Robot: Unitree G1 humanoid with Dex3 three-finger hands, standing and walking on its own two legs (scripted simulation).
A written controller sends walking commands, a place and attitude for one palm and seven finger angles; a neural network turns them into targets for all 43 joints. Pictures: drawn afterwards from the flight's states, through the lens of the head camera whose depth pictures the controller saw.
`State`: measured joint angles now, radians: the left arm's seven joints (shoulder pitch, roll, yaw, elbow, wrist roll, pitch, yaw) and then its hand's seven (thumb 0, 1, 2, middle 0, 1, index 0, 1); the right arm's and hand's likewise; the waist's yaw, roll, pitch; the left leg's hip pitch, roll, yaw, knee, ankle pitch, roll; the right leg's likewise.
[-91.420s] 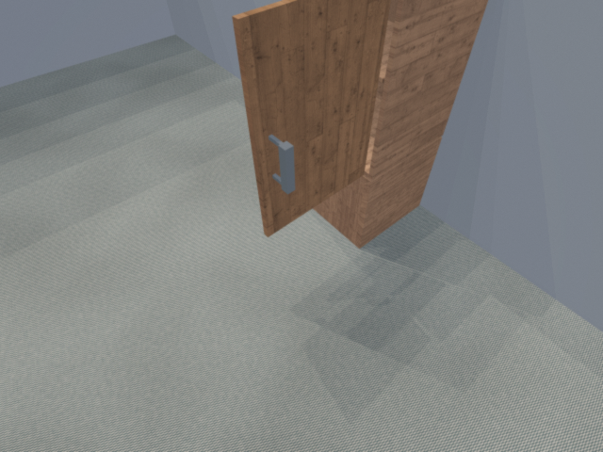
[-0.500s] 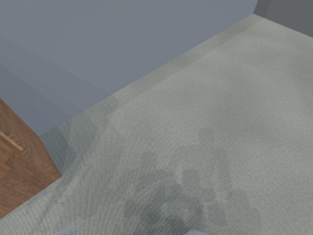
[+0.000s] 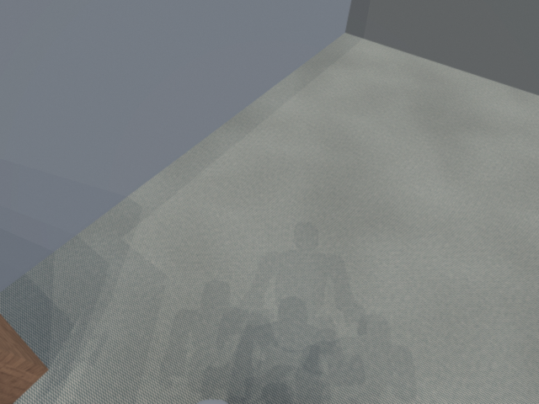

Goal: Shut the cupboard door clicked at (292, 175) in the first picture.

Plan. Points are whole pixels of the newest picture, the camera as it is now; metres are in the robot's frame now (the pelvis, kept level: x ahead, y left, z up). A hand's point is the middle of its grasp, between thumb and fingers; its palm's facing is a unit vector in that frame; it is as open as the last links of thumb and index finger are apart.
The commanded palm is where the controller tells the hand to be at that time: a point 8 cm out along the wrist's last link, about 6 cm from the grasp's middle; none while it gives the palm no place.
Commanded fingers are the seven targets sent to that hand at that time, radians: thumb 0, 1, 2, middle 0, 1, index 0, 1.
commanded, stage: walk to a spot facing it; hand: left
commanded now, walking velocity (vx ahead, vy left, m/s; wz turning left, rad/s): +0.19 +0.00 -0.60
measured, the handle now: out of the picture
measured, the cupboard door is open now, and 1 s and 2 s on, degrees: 34 34 34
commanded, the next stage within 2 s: turn to face it in 0.28 s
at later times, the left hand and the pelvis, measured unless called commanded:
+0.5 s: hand (216, 309) +0.30 +0.14 -0.17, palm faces -0.35 -0.89 -0.27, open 7.3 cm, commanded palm none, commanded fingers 0.00 0.90 0.90 -0.20 -0.30 -0.20 -0.30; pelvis +0.11 -0.02 -0.02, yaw -19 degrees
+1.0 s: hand (190, 341) +0.25 +0.18 -0.20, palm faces +0.00 -0.98 -0.22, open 7.3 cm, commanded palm none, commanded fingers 0.00 0.90 0.90 -0.20 -0.30 -0.20 -0.30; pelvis +0.16 -0.02 -0.02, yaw -2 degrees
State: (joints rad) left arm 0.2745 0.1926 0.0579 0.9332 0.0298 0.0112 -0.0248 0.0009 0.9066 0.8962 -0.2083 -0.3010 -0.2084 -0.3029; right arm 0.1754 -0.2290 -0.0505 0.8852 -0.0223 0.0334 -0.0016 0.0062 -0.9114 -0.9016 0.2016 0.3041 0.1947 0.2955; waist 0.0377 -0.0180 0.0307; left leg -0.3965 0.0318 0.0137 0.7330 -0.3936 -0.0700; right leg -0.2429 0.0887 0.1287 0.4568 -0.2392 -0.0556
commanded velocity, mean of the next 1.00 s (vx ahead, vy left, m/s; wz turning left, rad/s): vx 0.01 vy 0.00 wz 0.18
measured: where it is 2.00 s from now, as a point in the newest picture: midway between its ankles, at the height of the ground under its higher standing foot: outside the picture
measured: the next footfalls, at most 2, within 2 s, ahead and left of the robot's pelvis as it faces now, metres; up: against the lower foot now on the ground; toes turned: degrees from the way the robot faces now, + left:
left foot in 0.06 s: +0.07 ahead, +0.13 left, +0.00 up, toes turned -1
right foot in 0.48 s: +0.16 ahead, -0.13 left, +0.00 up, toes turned -23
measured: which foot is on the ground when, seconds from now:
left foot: up 0.00-0.04, down 0.06-0.48, up 0.50-0.92, down 0.94-1.00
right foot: down 0.00-0.06, up 0.08-0.46, down 0.48-0.94, up 0.96-1.00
